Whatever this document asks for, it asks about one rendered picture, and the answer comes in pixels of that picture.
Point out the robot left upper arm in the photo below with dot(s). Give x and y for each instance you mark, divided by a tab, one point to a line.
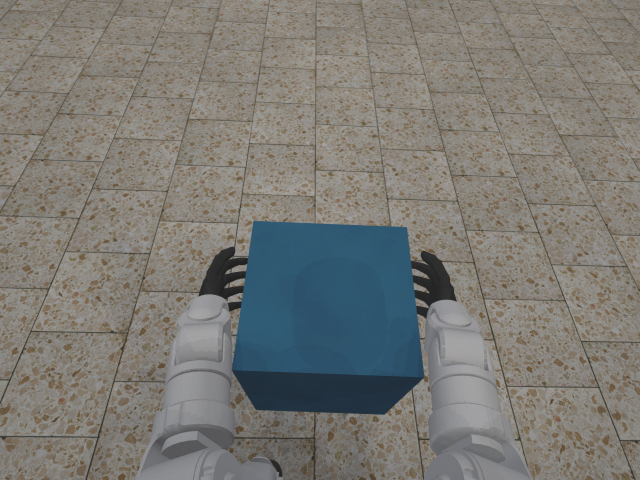
207	464

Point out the left robot forearm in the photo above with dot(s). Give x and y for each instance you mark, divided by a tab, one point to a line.
196	411

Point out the robot right upper arm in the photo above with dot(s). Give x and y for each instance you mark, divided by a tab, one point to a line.
459	464

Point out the robot left foot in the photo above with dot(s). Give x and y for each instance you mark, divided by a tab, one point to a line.
277	467

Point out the left robot shin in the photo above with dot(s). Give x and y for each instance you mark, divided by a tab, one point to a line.
263	460

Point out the carton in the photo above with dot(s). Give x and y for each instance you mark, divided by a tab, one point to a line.
328	320

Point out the right robot hand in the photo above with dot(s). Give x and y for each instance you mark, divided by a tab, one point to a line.
438	284

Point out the left robot hand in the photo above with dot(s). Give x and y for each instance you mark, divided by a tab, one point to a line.
216	279

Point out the right robot forearm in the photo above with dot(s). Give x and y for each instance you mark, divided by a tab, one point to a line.
466	409

